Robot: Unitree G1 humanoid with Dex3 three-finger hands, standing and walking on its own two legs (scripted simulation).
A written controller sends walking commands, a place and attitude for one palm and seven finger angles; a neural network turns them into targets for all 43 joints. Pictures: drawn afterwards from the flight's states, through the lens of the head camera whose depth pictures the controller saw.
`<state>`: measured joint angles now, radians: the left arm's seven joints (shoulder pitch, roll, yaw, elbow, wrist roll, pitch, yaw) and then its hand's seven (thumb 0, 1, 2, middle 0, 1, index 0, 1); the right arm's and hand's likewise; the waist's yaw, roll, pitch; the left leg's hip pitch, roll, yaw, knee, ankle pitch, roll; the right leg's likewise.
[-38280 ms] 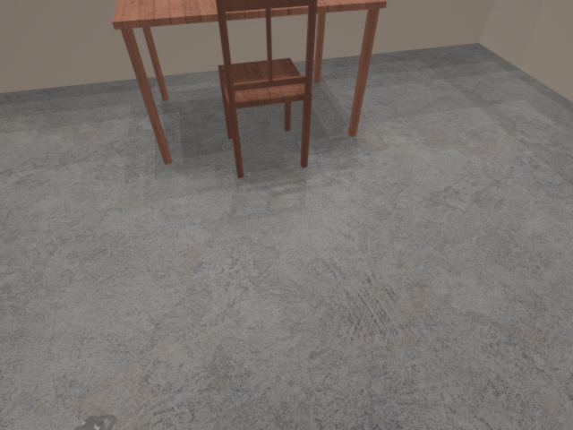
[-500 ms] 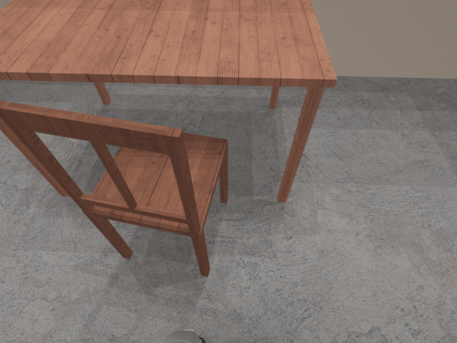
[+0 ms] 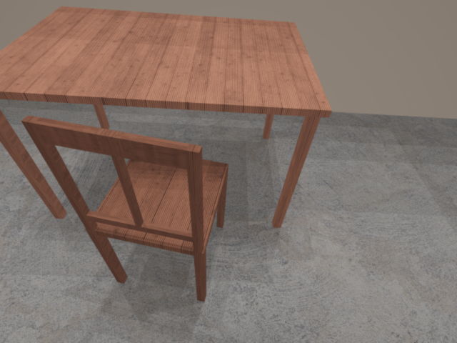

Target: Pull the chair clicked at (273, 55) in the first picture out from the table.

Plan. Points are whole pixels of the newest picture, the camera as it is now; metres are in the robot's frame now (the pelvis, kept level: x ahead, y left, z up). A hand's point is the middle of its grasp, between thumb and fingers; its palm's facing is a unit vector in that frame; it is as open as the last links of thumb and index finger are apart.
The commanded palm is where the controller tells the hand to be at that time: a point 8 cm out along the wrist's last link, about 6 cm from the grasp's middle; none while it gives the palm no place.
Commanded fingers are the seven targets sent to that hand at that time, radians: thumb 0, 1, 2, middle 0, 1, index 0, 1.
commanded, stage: come to a stop and stand still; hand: left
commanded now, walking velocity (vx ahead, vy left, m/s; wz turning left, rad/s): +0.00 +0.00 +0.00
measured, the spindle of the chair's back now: (129, 193) +0.48 +0.28 -0.10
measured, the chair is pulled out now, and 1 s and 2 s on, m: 0.13 0.13 0.13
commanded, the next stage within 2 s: look again from close up in 0.10 s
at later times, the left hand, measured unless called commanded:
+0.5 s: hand out of the picture -0.05 +0.16 -0.18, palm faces +0.03 -0.99 -0.14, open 7.4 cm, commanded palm none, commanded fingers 0.00 0.90 0.90 -0.20 -0.30 -0.20 -0.30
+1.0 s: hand out of the picture -0.04 +0.16 -0.18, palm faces +0.03 -0.99 -0.15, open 7.4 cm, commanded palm none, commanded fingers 0.00 0.90 0.90 -0.20 -0.30 -0.20 -0.30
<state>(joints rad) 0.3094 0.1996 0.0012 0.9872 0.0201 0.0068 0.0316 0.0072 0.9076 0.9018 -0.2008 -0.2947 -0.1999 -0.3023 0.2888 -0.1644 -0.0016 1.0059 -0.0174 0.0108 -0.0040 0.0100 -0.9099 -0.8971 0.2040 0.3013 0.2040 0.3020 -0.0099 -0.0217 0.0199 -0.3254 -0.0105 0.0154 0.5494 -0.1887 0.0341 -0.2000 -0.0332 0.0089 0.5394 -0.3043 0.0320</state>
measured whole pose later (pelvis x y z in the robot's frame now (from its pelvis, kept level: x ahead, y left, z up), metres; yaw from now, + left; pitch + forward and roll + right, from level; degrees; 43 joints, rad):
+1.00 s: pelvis +0.00 +0.00 +0.01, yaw +0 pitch -2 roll -1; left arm 0.38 0.15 -0.01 1.09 0.02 -0.02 0.03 0.01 0.91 0.90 -0.20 -0.29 -0.20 -0.30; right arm 0.29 -0.13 0.00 1.13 -0.01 0.00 -0.01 0.01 -0.91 -0.90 0.20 0.30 0.20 0.30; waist 0.00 -0.03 0.01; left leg -0.31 -0.01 0.02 0.47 -0.14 0.03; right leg -0.19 -0.03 0.01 0.47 -0.25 0.04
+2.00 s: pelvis +0.02 -0.01 +0.01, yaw +0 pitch -1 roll +0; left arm 0.37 0.14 -0.01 1.10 0.02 -0.02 0.03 0.01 0.91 0.90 -0.20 -0.29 -0.20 -0.30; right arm 0.28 -0.13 0.01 1.13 -0.01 0.00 -0.02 0.01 -0.91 -0.90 0.20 0.30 0.20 0.30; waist 0.00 -0.03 0.02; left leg -0.26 0.00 0.01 0.44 -0.16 0.01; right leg -0.14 -0.02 0.01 0.43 -0.27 0.03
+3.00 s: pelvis +0.03 -0.02 +0.01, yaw +0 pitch -1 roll +0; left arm 0.37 0.13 0.00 1.12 0.02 -0.02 0.03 0.00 0.91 0.90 -0.20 -0.29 -0.20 -0.30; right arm 0.29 -0.13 0.01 1.14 -0.01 0.00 -0.02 0.01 -0.91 -0.90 0.20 0.30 0.20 0.30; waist 0.01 -0.02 0.02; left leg -0.24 -0.01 0.00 0.43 -0.17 0.01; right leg -0.12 -0.03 -0.01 0.43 -0.29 0.02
